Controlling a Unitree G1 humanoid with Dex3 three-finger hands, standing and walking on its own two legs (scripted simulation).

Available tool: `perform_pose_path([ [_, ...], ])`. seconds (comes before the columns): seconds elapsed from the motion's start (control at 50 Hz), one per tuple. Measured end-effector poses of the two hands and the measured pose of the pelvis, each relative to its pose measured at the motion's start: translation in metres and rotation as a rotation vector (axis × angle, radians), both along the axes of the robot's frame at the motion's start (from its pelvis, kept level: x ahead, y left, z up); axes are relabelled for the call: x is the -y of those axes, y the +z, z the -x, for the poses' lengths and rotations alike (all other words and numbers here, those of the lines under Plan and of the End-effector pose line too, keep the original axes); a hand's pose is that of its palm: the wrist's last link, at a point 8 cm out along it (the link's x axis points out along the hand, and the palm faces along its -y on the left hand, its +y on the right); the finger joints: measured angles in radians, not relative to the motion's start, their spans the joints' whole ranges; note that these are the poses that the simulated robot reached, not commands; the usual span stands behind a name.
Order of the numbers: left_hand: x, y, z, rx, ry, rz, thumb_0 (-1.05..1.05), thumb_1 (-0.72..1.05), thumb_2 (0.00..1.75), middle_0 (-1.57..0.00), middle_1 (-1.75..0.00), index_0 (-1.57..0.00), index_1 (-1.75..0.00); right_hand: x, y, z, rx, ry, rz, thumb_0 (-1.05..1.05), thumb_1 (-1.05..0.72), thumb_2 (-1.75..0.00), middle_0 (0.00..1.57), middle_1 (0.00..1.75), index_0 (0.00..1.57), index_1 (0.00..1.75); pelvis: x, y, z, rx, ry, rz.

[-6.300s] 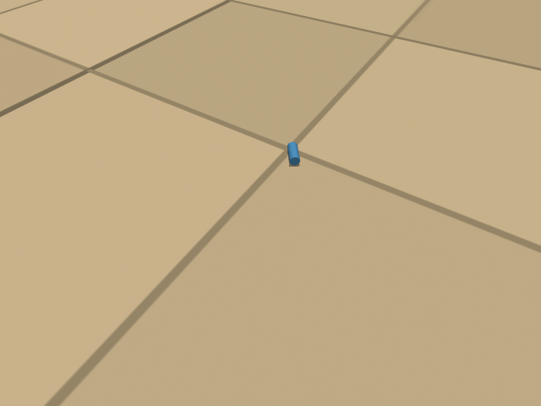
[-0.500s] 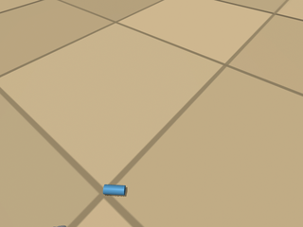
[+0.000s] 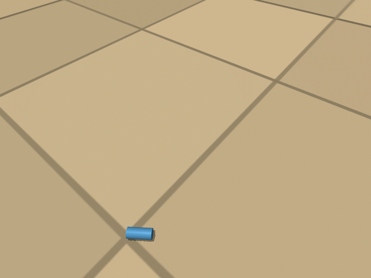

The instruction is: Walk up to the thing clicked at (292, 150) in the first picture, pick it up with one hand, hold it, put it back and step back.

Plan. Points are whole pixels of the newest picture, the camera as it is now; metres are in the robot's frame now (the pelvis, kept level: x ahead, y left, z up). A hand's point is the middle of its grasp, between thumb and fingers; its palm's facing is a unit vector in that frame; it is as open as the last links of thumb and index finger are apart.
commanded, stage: walk up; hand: left
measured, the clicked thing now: (139, 233) +0.46 +0.28 -0.75
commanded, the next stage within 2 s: stand in 0.38 s
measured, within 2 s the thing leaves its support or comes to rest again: neither
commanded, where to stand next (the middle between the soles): +0.08 +0.00 m, yaw -1 degrees
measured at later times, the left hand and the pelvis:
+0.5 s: hand out of the picture +0.08 +0.25 -0.16, palm faces +0.01 -0.95 -0.32, open 7.4 cm; pelvis +0.00 +0.00 +0.00, yaw +0 degrees
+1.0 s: hand out of the picture +0.09 +0.26 -0.15, palm faces -0.02 -0.94 -0.35, open 7.4 cm; pelvis +0.02 +0.00 +0.00, yaw +0 degrees
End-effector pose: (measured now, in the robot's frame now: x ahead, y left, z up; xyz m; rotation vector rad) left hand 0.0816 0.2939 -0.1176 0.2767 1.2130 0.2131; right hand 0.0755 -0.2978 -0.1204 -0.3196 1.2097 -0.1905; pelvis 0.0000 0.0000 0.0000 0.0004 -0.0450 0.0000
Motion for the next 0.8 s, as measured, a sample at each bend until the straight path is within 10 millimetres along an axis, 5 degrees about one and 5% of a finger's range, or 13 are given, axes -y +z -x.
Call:
perform_pose_path([
  [0.34, -0.002, -0.003, 0.011, -0.018, 0.018, 0.007, 0.01, 0.91, 0.90, -0.20, -0.30, -0.20, -0.30, -0.002, 0.000, 0.009, -0.023, -0.003, 0.003, 0.00, -0.90, -0.90, 0.21, 0.30, 0.20, 0.30, -0.002, 0.000, -0.001, -0.003, 0.002, 0.001],
  [0.8, -0.009, 0.004, 0.000, -0.020, -0.014, -0.024, 0.01, 0.91, 0.90, -0.20, -0.30, -0.20, -0.30, -0.007, -0.002, -0.010, -0.022, 0.012, -0.018, 0.00, -0.90, -0.90, 0.21, 0.30, 0.20, 0.30, -0.004, 0.002, -0.010, -0.012, -0.002, -0.002],
])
